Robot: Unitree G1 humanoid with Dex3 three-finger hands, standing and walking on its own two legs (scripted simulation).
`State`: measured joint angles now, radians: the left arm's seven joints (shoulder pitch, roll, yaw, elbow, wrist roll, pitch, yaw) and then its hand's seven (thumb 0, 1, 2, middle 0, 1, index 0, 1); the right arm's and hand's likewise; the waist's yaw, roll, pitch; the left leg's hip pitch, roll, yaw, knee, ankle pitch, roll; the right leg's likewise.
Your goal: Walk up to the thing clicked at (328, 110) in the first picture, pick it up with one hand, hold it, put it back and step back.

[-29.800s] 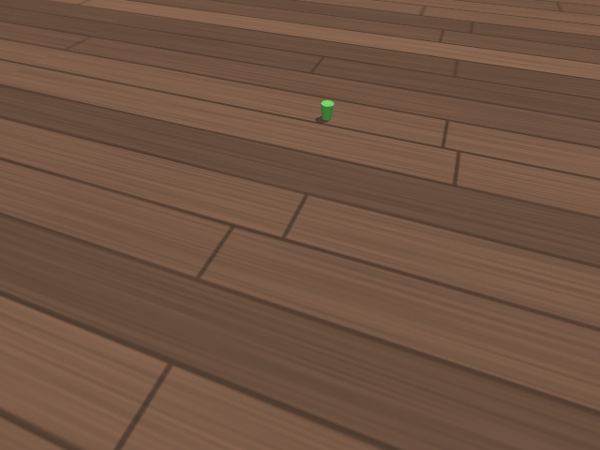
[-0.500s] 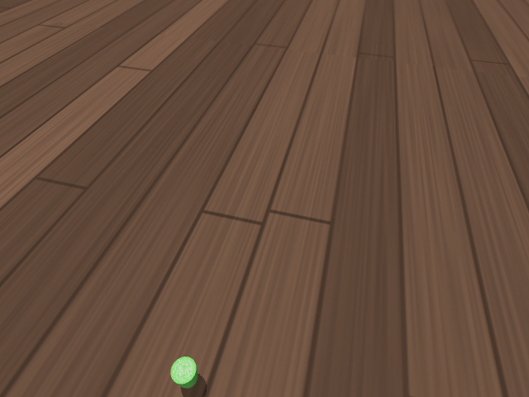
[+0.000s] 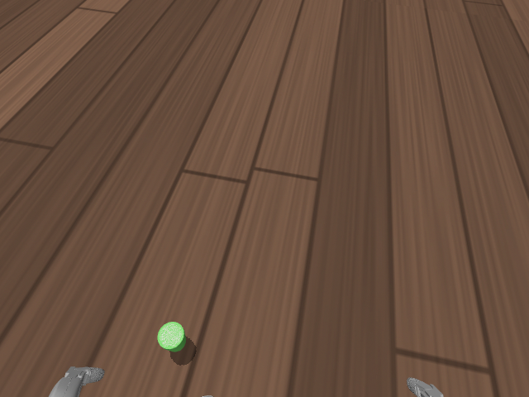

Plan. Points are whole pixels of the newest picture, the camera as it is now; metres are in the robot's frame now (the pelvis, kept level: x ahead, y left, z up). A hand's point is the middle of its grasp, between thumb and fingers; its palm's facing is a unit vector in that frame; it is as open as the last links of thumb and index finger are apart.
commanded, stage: rise first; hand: left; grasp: from above
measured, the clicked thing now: (173, 338) +0.38 +0.28 -0.69
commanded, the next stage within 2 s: none
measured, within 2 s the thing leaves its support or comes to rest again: neither
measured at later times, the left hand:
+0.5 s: hand out of the picture +0.12 +0.28 -0.23, palm faces -0.21 -0.83 -0.51, open 14.0 cm
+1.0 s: hand (122, 377) +0.24 +0.33 -0.42, palm faces -0.45 -0.39 -0.81, open 14.0 cm
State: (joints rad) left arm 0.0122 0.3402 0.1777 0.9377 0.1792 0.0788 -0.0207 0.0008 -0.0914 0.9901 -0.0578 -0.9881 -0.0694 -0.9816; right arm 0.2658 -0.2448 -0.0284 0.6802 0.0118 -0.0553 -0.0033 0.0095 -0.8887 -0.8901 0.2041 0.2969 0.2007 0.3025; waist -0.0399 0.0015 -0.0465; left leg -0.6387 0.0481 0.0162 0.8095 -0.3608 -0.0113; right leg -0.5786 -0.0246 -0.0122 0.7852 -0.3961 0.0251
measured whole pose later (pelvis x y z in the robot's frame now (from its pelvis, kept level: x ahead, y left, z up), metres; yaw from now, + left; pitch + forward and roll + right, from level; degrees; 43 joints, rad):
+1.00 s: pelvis -0.08 +0.00 -0.29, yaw -3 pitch +33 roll -5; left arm -0.32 0.61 0.24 0.82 0.79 -0.24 0.06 0.00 -0.50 1.01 -0.05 -1.08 -0.05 -1.08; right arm 0.06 -0.29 -0.06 0.69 -0.04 -0.12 0.06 0.01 -0.86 -0.88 0.20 0.30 0.20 0.30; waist 0.00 0.00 -0.13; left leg -1.97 0.06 -0.09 2.02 -0.64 -0.02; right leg -1.87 0.00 -0.04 2.01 -0.71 0.02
